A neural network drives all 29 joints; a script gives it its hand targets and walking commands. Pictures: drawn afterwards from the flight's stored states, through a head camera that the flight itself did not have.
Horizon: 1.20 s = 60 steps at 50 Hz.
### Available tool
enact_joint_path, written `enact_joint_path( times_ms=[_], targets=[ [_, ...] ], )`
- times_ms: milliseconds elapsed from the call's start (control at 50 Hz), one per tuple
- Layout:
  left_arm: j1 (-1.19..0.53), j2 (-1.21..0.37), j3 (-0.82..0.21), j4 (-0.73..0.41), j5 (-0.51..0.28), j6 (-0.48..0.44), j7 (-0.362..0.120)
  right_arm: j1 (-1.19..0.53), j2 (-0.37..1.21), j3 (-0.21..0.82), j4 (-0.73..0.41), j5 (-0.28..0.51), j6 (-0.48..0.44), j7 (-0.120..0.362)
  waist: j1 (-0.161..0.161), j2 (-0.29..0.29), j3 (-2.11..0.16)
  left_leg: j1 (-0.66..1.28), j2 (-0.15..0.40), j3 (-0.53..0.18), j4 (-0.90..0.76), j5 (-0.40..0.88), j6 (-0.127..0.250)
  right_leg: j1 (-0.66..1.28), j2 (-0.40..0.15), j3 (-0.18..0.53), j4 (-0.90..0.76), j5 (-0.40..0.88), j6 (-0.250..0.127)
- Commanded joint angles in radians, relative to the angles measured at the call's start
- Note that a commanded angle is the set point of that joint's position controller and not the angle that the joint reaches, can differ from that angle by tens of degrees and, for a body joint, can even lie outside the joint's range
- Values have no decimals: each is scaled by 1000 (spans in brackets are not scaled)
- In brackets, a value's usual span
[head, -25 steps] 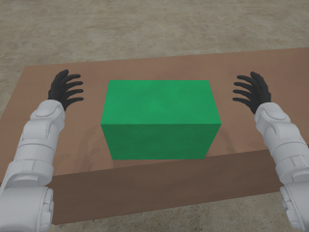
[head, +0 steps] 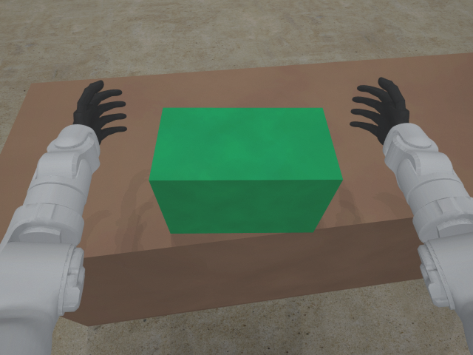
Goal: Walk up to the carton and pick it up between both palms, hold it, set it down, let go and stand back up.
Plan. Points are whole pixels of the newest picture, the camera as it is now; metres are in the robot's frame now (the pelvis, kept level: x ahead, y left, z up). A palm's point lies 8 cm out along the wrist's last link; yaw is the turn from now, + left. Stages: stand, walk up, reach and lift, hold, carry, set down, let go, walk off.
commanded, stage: reach and lift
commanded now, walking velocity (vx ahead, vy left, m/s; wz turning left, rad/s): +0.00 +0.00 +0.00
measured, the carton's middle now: (242, 173) +0.45 +0.00 -0.01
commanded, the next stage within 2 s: none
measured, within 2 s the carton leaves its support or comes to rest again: neither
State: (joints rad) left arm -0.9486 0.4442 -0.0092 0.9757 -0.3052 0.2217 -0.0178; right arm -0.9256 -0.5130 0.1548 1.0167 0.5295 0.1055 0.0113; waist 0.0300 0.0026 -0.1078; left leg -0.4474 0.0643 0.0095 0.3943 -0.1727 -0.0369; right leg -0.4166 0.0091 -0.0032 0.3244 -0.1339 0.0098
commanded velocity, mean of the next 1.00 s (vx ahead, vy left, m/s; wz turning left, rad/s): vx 0.00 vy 0.00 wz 0.00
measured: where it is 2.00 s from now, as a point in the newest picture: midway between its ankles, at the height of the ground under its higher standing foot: outside the picture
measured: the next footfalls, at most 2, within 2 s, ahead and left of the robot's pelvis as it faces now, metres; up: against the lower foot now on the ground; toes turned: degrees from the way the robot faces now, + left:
none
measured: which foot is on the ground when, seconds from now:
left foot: down 0.00-1.00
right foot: down 0.00-1.00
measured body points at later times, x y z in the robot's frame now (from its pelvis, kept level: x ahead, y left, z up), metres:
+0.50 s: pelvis -0.01 +0.00 -0.03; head +0.08 +0.01 +0.41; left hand +0.44 +0.25 +0.04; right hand +0.46 -0.23 +0.04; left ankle +0.00 +0.14 -0.74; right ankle +0.00 -0.13 -0.74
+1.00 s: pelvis -0.03 +0.00 -0.04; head +0.08 +0.00 +0.40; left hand +0.45 +0.21 +0.03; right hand +0.45 -0.19 +0.03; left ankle +0.00 +0.14 -0.74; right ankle +0.00 -0.13 -0.74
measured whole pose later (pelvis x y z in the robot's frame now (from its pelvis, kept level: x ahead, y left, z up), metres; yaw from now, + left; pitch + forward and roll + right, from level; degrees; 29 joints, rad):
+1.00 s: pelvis -0.03 +0.00 -0.04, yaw -1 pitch +28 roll -1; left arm -1.07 0.28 -0.11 1.46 -0.38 -0.32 0.03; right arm -1.00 -0.31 0.16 1.30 0.44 -0.24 -0.04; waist 0.03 -0.01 -0.29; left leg -0.94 0.07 0.01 0.70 -0.25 -0.04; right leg -0.93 0.01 0.00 0.67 -0.22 0.01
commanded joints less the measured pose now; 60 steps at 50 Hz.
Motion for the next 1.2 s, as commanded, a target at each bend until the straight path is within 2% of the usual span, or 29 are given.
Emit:
enact_joint_path(
  times_ms=[0,80,160,180,200,220,300,400,520,620,740,860,920,1180],
  targets=[
    [-363,160,33,-125,1,-131,2,-374,-130,-77,-151,-49,-94,-9,-4,2,-585,257,-73,30,41,356,-9,237,41,-33,49,353,26],
    [-362,146,21,-30,1,-264,7,-358,-104,-81,-110,-78,-183,-13,2,14,-639,242,-69,32,79,367,-19,179,37,-38,71,341,22],
    [-402,150,1,81,-24,-387,18,-391,-99,-67,-51,-83,-264,-21,5,2,-711,180,-66,38,113,355,-23,131,36,-40,113,326,25],
    [-426,118,-42,112,-59,-437,7,-410,-98,-97,-5,-112,-295,-28,-33,-24,-765,151,-63,41,149,373,-31,78,43,-69,142,351,41],
    [-440,117,-44,146,-64,-474,4,-416,-99,-81,5,-109,-322,-28,-19,-5,-807,154,-63,47,167,388,-38,55,41,-67,154,362,39],
    [-455,123,-47,176,-62,-505,5,-434,-103,-68,27,-101,-343,-26,-18,3,-819,173,-59,47,188,408,-45,36,45,-70,166,376,36],
    [-457,122,-73,274,-79,-569,5,-447,-102,1,118,-33,-404,-15,-6,-3,-867,114,-60,54,237,457,-49,19,49,-70,224,410,48],
    [-470,105,-101,290,-93,-570,8,-464,-117,52,159,22,-422,1,3,4,-906,97,-55,59,270,463,-52,-34,59,-74,258,402,48],
    [-482,94,-121,322,-104,-559,8,-471,-88,88,186,45,-404,19,22,-17,-842,5,-59,63,265,339,-27,-84,51,-63,272,273,47],
    [-515,91,-138,318,-123,-561,12,-495,-64,85,159,36,-391,22,27,-26,-842,-66,-64,66,263,246,-13,-91,41,-53,290,203,49],
    [-550,42,-158,322,-136,-571,22,-531,-5,41,129,-22,-381,6,10,-24,-867,-113,-63,65,276,173,-9,-114,29,-47,312,153,38],
    [-555,10,-115,338,-95,-585,37,-553,33,-19,125,-91,-392,-36,-7,-26,-906,-120,-64,69,290,188,-24,-76,29,-43,323,191,29],
    [-541,15,-77,336,-61,-582,46,-550,40,-18,129,-98,-393,-50,4,-28,-908,-97,-65,70,290,220,-31,-48,36,-44,319,209,27],
    [-533,-47,-77,328,-45,-587,57,-533,76,-15,135,-98,-400,-52,3,5,-864,-23,-58,56,300,306,-50,-89,40,-54,301,239,21]
  ],
)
